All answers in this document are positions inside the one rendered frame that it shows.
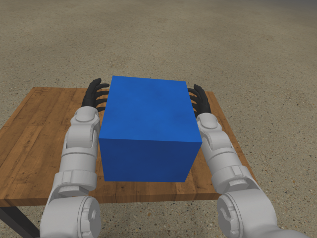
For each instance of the left robot hand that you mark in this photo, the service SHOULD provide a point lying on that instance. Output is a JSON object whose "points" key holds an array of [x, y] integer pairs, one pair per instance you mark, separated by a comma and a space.
{"points": [[92, 94]]}

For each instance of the robot right forearm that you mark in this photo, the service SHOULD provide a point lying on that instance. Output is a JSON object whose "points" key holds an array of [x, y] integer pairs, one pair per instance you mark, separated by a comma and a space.
{"points": [[228, 173]]}

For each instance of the robot left upper arm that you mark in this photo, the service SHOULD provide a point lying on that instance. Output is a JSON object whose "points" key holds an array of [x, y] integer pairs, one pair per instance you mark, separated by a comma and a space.
{"points": [[72, 217]]}

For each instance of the carton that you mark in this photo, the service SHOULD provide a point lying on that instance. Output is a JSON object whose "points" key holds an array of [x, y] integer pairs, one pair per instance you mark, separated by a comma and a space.
{"points": [[149, 131]]}

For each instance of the table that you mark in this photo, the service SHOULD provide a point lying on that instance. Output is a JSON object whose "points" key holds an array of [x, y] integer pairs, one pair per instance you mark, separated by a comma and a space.
{"points": [[31, 143]]}

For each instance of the robot right upper arm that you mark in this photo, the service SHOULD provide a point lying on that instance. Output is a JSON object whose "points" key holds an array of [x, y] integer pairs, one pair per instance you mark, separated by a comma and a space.
{"points": [[249, 214]]}

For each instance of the right robot hand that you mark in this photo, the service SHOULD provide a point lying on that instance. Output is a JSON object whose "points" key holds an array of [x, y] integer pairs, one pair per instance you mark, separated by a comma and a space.
{"points": [[202, 105]]}

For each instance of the robot left forearm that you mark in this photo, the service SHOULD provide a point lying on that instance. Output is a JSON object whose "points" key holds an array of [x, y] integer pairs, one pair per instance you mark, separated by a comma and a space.
{"points": [[77, 175]]}

